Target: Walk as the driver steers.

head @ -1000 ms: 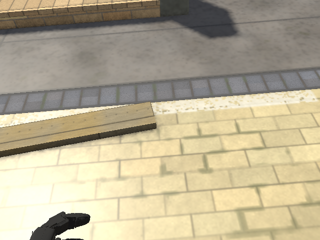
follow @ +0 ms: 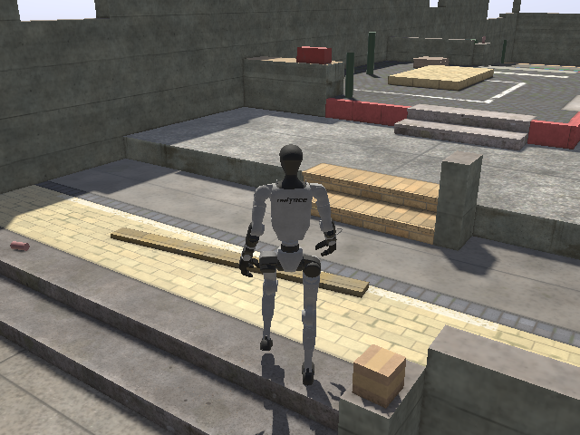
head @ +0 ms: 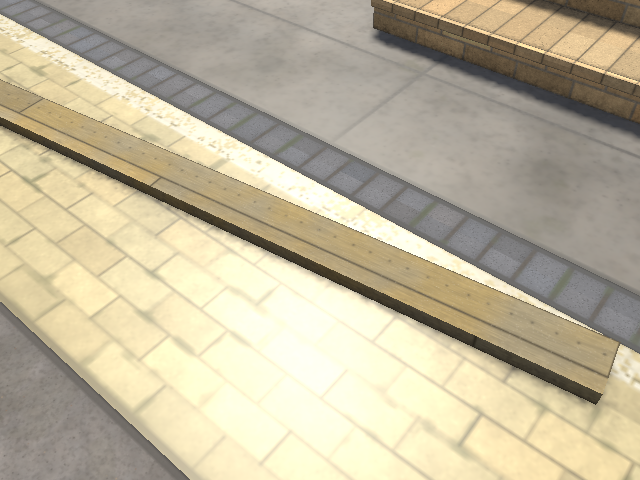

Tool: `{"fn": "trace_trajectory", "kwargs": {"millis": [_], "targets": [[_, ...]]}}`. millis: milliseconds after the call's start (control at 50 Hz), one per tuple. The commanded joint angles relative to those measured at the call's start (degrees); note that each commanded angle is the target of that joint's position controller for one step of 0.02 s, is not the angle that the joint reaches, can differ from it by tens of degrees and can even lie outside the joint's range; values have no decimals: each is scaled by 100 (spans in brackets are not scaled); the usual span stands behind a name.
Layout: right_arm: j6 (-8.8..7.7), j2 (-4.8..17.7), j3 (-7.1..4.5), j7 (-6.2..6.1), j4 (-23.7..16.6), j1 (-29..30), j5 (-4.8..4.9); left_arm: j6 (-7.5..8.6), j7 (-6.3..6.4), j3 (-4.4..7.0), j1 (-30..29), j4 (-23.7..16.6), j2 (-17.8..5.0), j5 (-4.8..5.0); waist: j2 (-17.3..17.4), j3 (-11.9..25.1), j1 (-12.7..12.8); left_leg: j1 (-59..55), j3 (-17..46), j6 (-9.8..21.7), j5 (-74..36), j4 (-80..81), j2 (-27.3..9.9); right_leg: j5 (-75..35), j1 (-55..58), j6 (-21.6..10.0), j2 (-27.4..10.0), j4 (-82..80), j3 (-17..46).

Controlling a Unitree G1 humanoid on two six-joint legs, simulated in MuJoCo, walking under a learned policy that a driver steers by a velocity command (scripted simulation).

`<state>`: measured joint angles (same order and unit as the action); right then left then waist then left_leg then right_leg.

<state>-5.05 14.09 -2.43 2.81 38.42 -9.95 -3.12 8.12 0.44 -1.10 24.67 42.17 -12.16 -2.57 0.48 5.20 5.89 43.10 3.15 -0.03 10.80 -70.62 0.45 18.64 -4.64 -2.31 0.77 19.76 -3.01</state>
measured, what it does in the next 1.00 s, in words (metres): walks ahead: left foot, then right foot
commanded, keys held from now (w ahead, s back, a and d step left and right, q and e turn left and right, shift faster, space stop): w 0.88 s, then no key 0.12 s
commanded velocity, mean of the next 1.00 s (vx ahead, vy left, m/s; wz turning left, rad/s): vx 0.47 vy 0.00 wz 0.07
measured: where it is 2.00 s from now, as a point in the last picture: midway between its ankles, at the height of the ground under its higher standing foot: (350, 426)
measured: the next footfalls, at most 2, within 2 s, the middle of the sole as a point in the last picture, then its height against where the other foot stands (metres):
left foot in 0.28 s outside the picture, level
right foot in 0.78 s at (405, 434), level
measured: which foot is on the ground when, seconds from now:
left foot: up 0.00-0.26, down 0.28-0.80, up 0.82-1.00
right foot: down 0.00-0.30, up 0.32-0.76, down 0.78-1.00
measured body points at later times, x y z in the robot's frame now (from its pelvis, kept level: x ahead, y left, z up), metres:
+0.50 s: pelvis +0.28 +0.06 +0.00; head +0.29 +0.07 +0.45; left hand +0.39 +0.35 -0.11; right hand +0.36 -0.20 -0.12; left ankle +0.28 +0.15 -0.74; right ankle +0.33 -0.10 -0.64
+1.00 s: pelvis +0.56 +0.01 +0.00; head +0.60 +0.00 +0.45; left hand +0.63 +0.28 -0.11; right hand +0.71 -0.25 -0.12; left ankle +0.55 +0.17 -0.66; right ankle +0.61 -0.08 -0.74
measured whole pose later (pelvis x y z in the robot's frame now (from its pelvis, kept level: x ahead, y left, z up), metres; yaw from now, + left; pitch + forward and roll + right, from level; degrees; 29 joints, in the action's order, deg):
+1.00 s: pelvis +0.56 +0.01 +0.00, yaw +3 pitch +2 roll +0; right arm -3.6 16.6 -3.5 -0.8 44.3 -10.9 0.5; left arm 5.1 -1.2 2.7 15.4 46.7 -13.8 -0.7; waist 2.4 -1.4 1.7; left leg 33.5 2.0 0.1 18.4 -64.7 -4.3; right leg 8.1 -16.9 -3.4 2.1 22.4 -3.5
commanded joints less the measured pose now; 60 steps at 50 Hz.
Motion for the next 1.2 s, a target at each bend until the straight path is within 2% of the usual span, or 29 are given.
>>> {"fn": "trace_trajectory", "kwargs": {"millis": [20, 120, 180, 220, 240, 260, 280, 300, 320, 340, 360, 380, 420, 460, 500, 580, 680, 740, 780, 800, 820, 840, 860, 900, 940, 1000, 1060, 1140, 1200], "targets": [[-153, 284, -48, 147, -534, 1115, 43, 44, -107, 118, 226, -109, -655, -129, -439, -848, 196, 1581, -59, 3, -702, 403, -215, -1155, 886, -1154, -1432, -1243, 1117], [17, -40, 117, 277, -700, 1717, -30, 1, -403, 71, 672, 460, -682, -89, -536, -984, 161, 659, -592, 210, -883, 2303, -359, -2497, 895, -1184, -1489, -1431, 518], [102, 136, 53, 273, -755, 1788, -45, -21, -462, 89, 643, 632, -751, -75, -591, -1059, -28, 234, -617, 399, -705, 2879, -252, -2998, 1184, -1109, -1647, -1370, 389], [115, 237, -8, 211, -804, 1762, -20, -52, -419, 142, 488, 699, -902, -97, -751, -992, -275, -612, -848, 554, -385, 3120, 18, -4263, 1108, -1009, -1683, -1138, 194], [114, 345, -55, 179, -817, 1645, 49, -70, -417, 191, 436, 758, -1078, -109, -782, -867, -513, -1300, -1035, 645, -525, 3313, 198, -5427, 993, -921, -1664, -798, 21], [9, 730, -260, 119, -616, 469, 714, -362, -152, 367, 213, 846, -1433, 536, -840, -980, -1252, -2459, -1351, 821, -473, 3488, 512, -7660, 393, -521, -1289, 868, -199], [-13, 1076, -366, -5, -349, -755, 670, -350, -14, 352, 291, 732, -1470, 492, -792, -76, -1747, -4710, -446, 1057, -1677, 3417, -141, -6902, -1088, -250, -1214, 2331, -68], [64, 1711, -487, -140, -155, -1619, 478, -226, -14, 142, 859, 536, -631, 198, 966, 1349, -1419, -7123, 1885, 1773, -2931, 3240, -1906, -1047, -2936, 99, -119, 4834, -48], [137, 1356, -382, -197, -121, -1973, 385, -44, -74, 125, 966, 698, -533, 299, 1304, 2511, -1452, -7145, 4032, 2293, -2139, 4494, -2587, 1470, -3374, 178, 409, 6390, 1160], [151, 1048, -306, -209, -24, -1610, 397, 37, -100, 314, 80, 442, -955, 501, 779, 1571, -1425, -6292, 3292, 1933, -1536, 4843, -2218, 1084, -3937, 116, 8, 6759, 1309], [141, 796, -222, -233, -1, -1065, 409, 42, -83, 296, -585, 135, -863, 527, 562, 677, -1184, -5242, 2307, 1699, -1471, 5011, -2020, 463, -4200, 88, -329, 6486, 896], [98, 518, -133, -206, 10, -634, 387, -14, -45, 291, -807, 77, -776, 419, 109, 250, -893, -4348, 1680, 1554, -1370, 5290, -1759, 62, -4046, 97, -612, 6200, 723], [-16, 314, -89, -143, 72, -216, 311, -248, -25, 325, -315, 103, -601, 386, 423, -18, -360, -3060, 1086, 1479, -562, 5903, -1453, -322, -3259, 104, -944, 5772, 796], [-118, 474, -130, -94, 215, -111, 325, -427, 26, 330, -340, 65, -471, 393, 362, -432, -180, -2393, 742, 1516, -314, 6288, -1364, -463, -3342, 199, -1037, 5423, 758], [-152, 632, -178, -119, 347, -258, 289, -466, 45, 362, -702, -45, -537, 286, 159, -651, -199, -2216, 390, 1531, -635, 6405, -1240, -1098, -3595, 313, -1086, 4840, 726], [-117, 744, -183, -230, 505, -655, 350, -332, -53, 333, -1695, -238, -485, 272, 123, -694, -538, -2357, -228, 1258, -1169, 6343, -879, -2723, -3166, 289, -869, 2707, 384], [46, 1055, -287, -262, 787, -1252, 473, -287, -243, 331, -2653, -531, -582, 370, 106, -920, -934, -3888, 53, 1167, -789, 6007, -1424, -2405, -3512, 137, -728, 1379, 455], [174, 1142, -348, -305, 857, -1257, 455, -250, -316, 399, -2581, -582, -761, 346, 280, -801, -817, -4467, 180, 997, -1565, 5480, -1585, -1543, -3175, -74, -530, 1030, 316], [244, 1074, -318, -336, 842, -1134, 427, -226, -256, 601, -1372, -243, -1104, 289, 300, -42, -215, -4351, -162, 747, -3284, 3961, -1134, -1411, -1425, -338, -138, 853, -22], [224, 796, -197, -356, 702, -1167, 311, -230, -196, 731, -295, -45, -1545, 232, -163, 871, 153, -3224, -436, 541, -2265, 2236, -817, -2004, 452, -705, -1004, 1218, 892], [95, 91, 15, -294, 617, -1868, 327, -252, -204, 841, 84, 97, -1980, 228, -1780, 1635, -124, -731, -447, 89, 1021, 59, 254, -639, 2557, -1673, -2260, 572, 3660], [-35, 599, -104, -269, 693, -1483, 380, -271, -189, 708, 198, 50, -1425, 302, -1356, 1860, 136, -58, 389, 129, 1983, -680, 150, -84, 2726, -1575, -2263, -29, 4468], [-109, 882, -193, -244, 475, -893, 522, -285, -151, 646, -219, -6, -1254, 290, -1014, 1065, 109, 380, 350, 185, 1592, -855, -123, -136, 2121, -1317, -2100, -95, 3636], [-107, 766, -172, -312, 304, -302, 411, -300, -137, 564, -1000, -91, -1002, 214, -279, 133, -253, -1, 87, 161, 847, -315, -570, -1744, 422, -1195, -1775, -311, 2479], [55, 638, -200, -359, 393, -633, 379, -222, -163, 495, -1255, -54, -735, 157, -410, -12, -647, -786, 110, 86, 796, 108, -697, -3290, -398, -1131, -1479, -476, 1715], [199, 379, -139, -412, 390, -622, 316, -169, -119, 540, -1286, 117, -869, 190, -407, -101, -810, -1006, -20, -106, 501, 1090, -637, -4832, -727, -1176, -1380, -556, 985], [208, 221, -60, -390, 347, -186, 291, -269, -24, 586, -1308, 216, -1011, 220, -485, -27, -707, -1456, -169, -134, -462, 2416, -530, -4855, -824, -983, -1122, -547, 412], [249, 374, -110, -356, 292, 300, 307, -375, 2, 585, -1065, 463, -1023, 269, -572, 4, -475, -1749, -153, -77, -1080, 3366, -366, -4243, -450, -903, -1205, -391, 448], [217, 471, -168, -324, 271, 345, 251, -445, 23, 582, -1237, 563, -1003, 334, -570, -36, -588, -2089, -197, 148, -1021, 4077, -266, -3665, -309, -745, -1253, 105, 605]]}}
